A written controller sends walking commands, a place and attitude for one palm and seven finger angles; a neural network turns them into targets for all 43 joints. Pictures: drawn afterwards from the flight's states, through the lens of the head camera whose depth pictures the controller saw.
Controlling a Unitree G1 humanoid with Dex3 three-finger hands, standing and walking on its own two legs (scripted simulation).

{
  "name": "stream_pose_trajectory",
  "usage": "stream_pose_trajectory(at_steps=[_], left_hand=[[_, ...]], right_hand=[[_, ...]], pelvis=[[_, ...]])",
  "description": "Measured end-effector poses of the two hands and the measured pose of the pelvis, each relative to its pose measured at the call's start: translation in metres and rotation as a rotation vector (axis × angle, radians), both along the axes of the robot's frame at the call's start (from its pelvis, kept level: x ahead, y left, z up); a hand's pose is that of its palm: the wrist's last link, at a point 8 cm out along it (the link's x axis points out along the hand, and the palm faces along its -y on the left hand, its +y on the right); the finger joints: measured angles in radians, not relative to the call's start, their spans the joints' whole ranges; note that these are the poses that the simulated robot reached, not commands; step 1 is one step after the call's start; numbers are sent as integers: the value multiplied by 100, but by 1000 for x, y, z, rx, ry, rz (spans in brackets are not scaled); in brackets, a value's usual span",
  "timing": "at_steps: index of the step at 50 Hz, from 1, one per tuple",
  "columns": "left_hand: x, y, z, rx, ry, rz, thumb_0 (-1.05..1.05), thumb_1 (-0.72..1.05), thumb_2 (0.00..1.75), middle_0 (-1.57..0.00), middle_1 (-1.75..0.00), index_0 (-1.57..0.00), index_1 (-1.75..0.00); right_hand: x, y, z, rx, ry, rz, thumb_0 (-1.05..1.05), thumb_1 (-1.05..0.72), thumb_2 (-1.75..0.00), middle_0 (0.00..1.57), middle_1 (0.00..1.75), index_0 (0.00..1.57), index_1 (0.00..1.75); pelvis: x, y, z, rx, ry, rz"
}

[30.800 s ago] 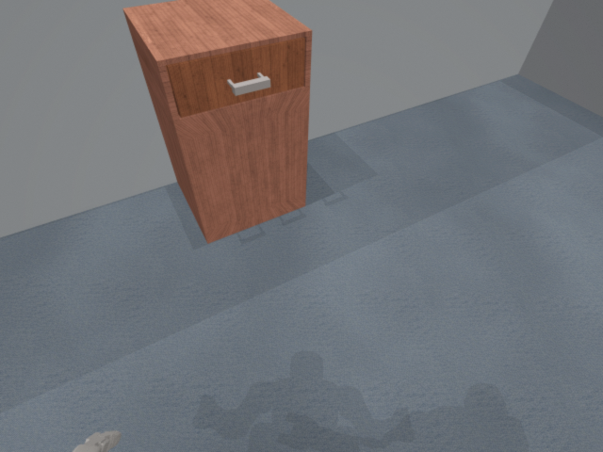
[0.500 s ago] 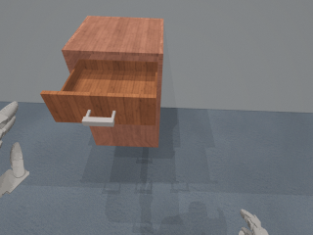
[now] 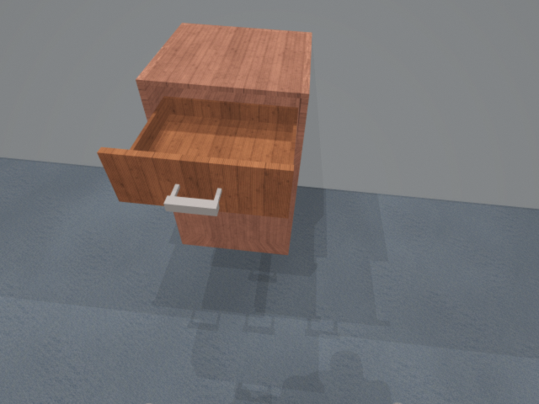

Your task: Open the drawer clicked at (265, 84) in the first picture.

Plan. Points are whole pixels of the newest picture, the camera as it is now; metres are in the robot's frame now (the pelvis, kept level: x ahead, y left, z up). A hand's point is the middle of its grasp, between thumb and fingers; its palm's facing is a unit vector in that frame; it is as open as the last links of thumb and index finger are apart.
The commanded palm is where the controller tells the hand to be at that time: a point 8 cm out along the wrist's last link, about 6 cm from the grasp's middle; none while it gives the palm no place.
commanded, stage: let the arm hang, fingers relaxed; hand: left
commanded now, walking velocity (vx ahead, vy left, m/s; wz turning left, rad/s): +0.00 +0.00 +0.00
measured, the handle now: (194, 198) +0.55 +0.19 -0.07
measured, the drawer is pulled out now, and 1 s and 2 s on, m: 0.30 0.30 0.30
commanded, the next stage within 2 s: look to check the result in 0.84 s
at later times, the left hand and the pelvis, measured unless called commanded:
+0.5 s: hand out of the picture -0.04 +0.19 -0.16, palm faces +0.02 -0.97 -0.23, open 7.4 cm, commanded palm none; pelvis -0.01 +0.00 +0.02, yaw -1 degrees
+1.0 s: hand out of the picture -0.03 +0.16 -0.16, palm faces +0.02 -0.98 -0.20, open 7.4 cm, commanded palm none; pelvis -0.01 -0.01 +0.02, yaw -1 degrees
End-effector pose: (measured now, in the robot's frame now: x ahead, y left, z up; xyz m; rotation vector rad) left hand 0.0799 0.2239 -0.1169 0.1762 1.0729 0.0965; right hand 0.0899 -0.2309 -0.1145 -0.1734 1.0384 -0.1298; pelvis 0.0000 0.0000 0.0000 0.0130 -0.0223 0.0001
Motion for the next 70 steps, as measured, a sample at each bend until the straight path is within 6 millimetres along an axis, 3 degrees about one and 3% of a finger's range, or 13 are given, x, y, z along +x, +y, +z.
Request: stream_pose_trajectory(at_steps=[4, 9, 12, 16, 21, 34, 43, 56, 70], left_hand=[[-51, 4, -16, -8, 164, 83, -1, 97, 89, -21, -30, -21, -30], [-101, 18, -13, 20, 320, 115, -1, 96, 89, -21, -30, -21, -30], [-120, 23, -7, 41, 382, 127, 0, 94, 89, -21, -30, -20, -30], [-132, 25, -3, 57, 420, 130, 0, 92, 89, -20, -30, -20, -30], [-129, 19, -3, 53, 409, 119, 0, 91, 89, -20, -30, -20, -30], [-97, -10, -12, -6, 321, 78, 0, 90, 89, -20, -30, -20, -30], [-101, -11, -12, -1, 341, 88, 0, 91, 89, -20, -30, -20, -30], [-112, -14, -10, 6, 380, 105, 0, 90, 89, -20, -30, -20, -30], [-97, -18, -10, 8, 356, 97, 0, 90, 89, -20, -30, -20, -30]], right_hand=[[-34, 1, -2, -14, 140, -11, 0, -91, -90, 20, 30, 20, 30], [-73, 1, -8, -14, 280, -35, 0, -91, -90, 20, 30, 20, 30], [-89, 4, -13, -2, 327, -54, 0, -91, -90, 20, 30, 20, 30], [-104, 9, -17, 20, 359, -75, 0, -91, -90, 19, 30, 20, 30], [-116, 18, -22, 51, 375, -91, 0, -91, -90, 19, 30, 20, 30], [-134, 28, -22, 82, 393, -126, 0, -91, -90, 19, 30, 20, 30], [-140, 24, -21, 75, 414, -141, 0, -91, -90, 19, 30, 20, 30], [-128, 18, -22, 72, 401, -134, 0, -91, -90, 19, 30, 20, 30], [-111, 7, -21, 58, 371, -130, 0, -91, -90, 19, 30, 20, 30]], pelvis=[[-3, -2, 6, -13, -6, 2], [-6, 1, 11, -22, -3, 3], [-7, 3, 13, -21, -5, 0], [-9, 5, 15, -17, -10, -6], [-11, 5, 15, -13, -18, -12], [-16, 0, 15, -10, -19, -18], [-14, -3, 15, -10, -14, -20], [-11, -7, 16, -10, -10, -21], [-7, -12, 16, -9, -9, -23]])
